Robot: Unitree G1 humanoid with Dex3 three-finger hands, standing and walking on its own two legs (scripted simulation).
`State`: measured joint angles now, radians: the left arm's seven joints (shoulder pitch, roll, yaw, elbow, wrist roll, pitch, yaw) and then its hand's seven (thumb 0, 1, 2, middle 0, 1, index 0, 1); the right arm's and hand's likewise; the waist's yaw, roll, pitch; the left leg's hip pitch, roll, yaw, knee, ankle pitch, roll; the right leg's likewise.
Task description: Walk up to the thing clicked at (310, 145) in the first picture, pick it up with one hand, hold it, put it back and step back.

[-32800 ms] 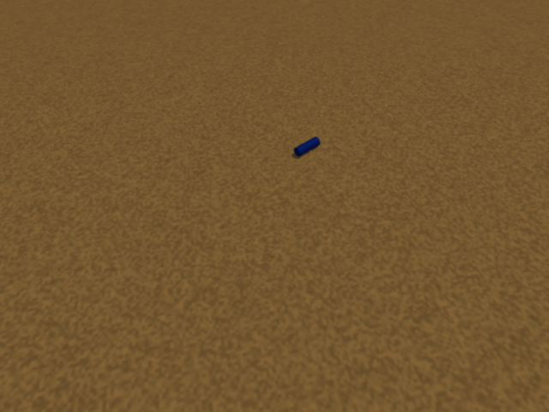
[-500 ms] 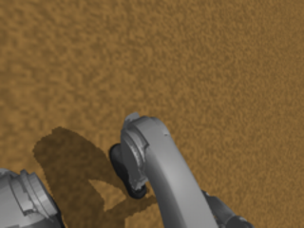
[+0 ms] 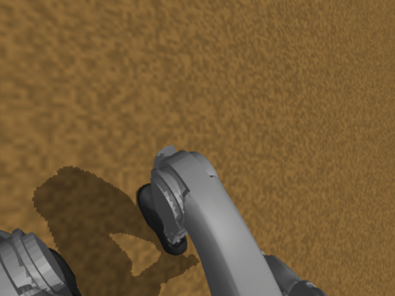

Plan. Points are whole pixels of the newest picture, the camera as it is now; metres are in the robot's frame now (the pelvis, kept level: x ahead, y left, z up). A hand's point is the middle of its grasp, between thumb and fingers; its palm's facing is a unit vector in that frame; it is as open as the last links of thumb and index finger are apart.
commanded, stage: rest palm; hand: left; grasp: from above
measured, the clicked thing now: out of the picture +0.51 +0.33 -0.29
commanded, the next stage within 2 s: close in 0.18 s
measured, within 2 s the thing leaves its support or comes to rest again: neither
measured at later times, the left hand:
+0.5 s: hand out of the picture +0.49 +0.31 -0.26, palm faces -0.44 -0.13 -0.89, open 12.1 cm
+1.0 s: hand out of the picture +0.49 +0.31 -0.26, palm faces -0.46 -0.13 -0.88, open 10.4 cm
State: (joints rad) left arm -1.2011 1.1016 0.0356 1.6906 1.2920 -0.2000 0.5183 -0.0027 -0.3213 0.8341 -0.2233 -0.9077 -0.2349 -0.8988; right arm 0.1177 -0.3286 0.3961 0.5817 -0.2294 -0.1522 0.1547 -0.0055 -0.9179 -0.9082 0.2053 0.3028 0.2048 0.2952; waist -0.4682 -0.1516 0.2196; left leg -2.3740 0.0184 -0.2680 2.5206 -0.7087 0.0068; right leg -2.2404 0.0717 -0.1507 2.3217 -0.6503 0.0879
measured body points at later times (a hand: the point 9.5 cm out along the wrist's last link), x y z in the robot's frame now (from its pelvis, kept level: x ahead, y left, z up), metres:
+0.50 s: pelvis +0.00 +0.00 +0.00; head +0.30 +0.13 +0.30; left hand +0.51 +0.31 -0.21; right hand +0.04 -0.25 -0.05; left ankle +0.06 +0.12 -0.28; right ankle +0.12 -0.13 -0.28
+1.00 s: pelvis +0.00 +0.00 +0.00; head +0.30 +0.13 +0.30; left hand +0.51 +0.31 -0.21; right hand +0.03 -0.24 -0.05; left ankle +0.06 +0.12 -0.28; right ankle +0.12 -0.13 -0.28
